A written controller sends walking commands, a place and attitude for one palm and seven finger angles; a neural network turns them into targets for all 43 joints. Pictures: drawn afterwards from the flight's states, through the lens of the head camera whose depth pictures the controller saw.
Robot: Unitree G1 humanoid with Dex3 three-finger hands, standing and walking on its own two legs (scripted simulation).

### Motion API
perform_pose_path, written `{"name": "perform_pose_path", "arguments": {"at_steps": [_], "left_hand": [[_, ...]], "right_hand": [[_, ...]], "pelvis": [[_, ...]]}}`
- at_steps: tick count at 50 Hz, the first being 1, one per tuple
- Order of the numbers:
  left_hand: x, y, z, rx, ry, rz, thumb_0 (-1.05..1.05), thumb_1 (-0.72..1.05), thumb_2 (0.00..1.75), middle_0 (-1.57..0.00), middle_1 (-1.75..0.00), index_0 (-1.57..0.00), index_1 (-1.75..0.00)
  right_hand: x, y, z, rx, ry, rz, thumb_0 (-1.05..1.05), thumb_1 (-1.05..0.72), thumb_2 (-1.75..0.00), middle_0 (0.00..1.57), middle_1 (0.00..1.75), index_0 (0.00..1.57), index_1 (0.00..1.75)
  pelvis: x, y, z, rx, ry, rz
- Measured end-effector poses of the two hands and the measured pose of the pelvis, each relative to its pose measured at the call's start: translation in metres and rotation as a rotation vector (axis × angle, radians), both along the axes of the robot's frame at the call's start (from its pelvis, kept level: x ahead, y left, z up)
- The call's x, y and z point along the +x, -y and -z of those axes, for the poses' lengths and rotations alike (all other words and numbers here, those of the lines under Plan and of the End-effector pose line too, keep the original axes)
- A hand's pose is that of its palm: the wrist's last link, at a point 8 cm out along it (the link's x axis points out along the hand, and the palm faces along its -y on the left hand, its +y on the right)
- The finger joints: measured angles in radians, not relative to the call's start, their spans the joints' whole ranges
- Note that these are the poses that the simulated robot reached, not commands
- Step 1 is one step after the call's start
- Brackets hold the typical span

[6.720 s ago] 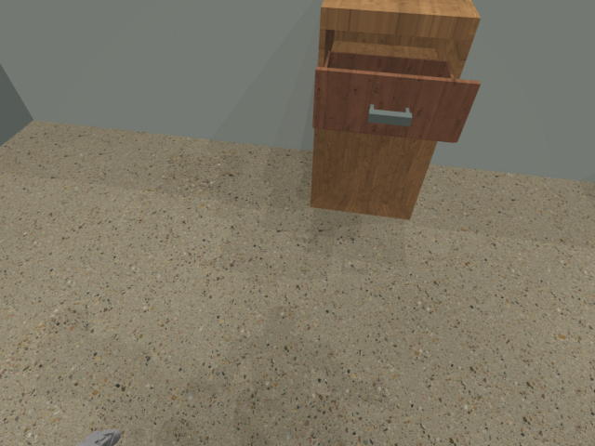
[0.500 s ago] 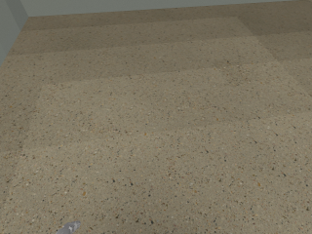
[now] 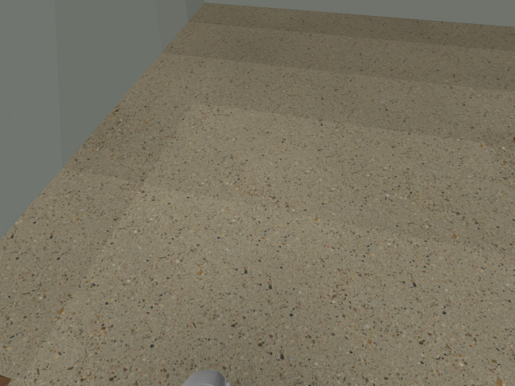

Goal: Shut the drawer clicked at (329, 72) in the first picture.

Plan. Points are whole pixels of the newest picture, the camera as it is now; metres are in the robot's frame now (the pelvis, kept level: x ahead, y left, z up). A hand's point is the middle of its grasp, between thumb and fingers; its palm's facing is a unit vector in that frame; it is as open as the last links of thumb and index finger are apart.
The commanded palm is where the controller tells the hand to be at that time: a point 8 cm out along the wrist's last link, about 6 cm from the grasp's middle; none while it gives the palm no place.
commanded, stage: turn to face it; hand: left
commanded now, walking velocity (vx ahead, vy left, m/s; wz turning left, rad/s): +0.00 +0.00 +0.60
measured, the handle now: out of the picture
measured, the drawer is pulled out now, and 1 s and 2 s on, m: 0.29 0.29 0.29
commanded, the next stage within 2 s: none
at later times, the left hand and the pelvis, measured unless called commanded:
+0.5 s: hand out of the picture +0.07 +0.27 -0.15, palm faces +0.30 -0.92 -0.26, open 7.4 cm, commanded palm none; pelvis +0.00 +0.03 +0.00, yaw +17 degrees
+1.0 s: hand out of the picture -0.08 +0.18 -0.15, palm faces +0.58 -0.77 -0.27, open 7.4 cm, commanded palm none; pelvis +0.00 -0.01 +0.00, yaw +36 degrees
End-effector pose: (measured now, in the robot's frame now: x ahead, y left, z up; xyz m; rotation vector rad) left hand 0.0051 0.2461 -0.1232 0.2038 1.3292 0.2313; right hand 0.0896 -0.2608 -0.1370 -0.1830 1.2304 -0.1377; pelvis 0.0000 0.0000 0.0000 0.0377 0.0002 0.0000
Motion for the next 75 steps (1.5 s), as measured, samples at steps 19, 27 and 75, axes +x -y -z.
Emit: {"name": "perform_pose_path", "arguments": {"at_steps": [19, 27, 75], "left_hand": [[0.011, -0.070, 0.010, -0.013, 0.148, -0.186, 0.01, 0.91, 0.89, -0.20, -0.30, -0.20, -0.30], [0.044, -0.056, -0.009, 0.033, 0.253, -0.195, 0.00, 0.90, 0.89, -0.20, -0.30, -0.20, -0.30], [-0.163, -0.017, -0.004, 0.094, 0.218, -0.826, 0.01, 0.91, 0.89, -0.20, -0.30, -0.20, -0.30]], "right_hand": [[0.049, -0.081, -0.024, -0.040, 0.092, -0.227, 0.01, -0.91, -0.90, 0.21, 0.30, 0.20, 0.30], [0.017, -0.055, -0.004, -0.019, -0.032, -0.228, 0.01, -0.91, -0.90, 0.21, 0.30, 0.20, 0.30], [0.125, -0.182, -0.012, 0.005, 0.052, -0.887, 0.01, -0.90, -0.90, 0.21, 0.30, 0.20, 0.30]], "pelvis": [[-0.003, -0.042, -0.001, -0.058, 0.003, -0.223], [-0.001, -0.021, 0.001, -0.048, -0.009, -0.315], [-0.022, -0.018, 0.000, -0.050, 0.030, -0.919]]}}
